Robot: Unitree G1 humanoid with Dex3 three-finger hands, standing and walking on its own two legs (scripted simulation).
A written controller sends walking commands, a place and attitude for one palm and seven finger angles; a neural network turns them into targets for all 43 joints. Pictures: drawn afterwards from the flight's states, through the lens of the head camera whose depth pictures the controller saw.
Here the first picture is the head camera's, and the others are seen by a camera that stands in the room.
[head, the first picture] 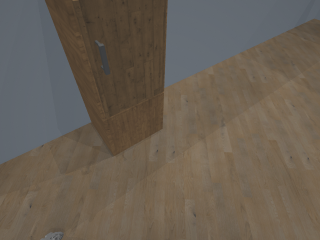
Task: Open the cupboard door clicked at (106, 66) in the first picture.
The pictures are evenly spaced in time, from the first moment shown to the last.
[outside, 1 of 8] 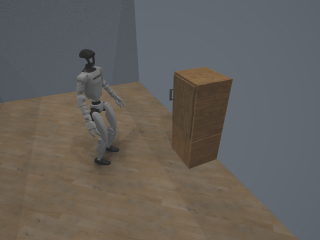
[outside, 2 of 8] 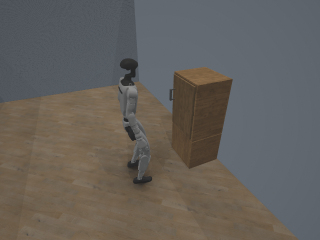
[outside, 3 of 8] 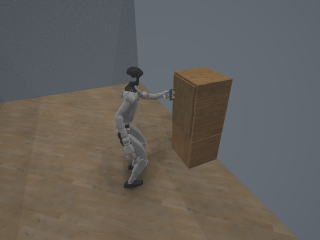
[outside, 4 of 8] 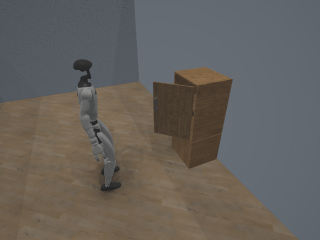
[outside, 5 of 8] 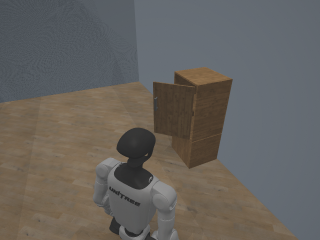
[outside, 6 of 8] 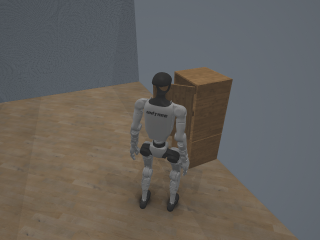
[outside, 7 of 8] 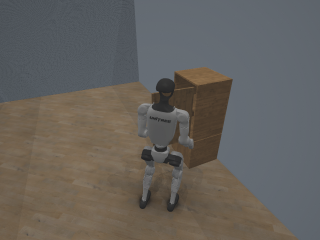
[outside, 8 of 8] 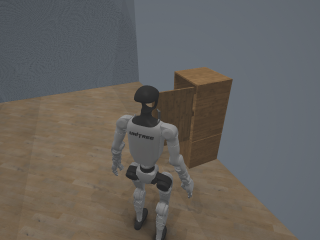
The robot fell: no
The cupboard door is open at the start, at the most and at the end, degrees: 0 88 86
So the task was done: yes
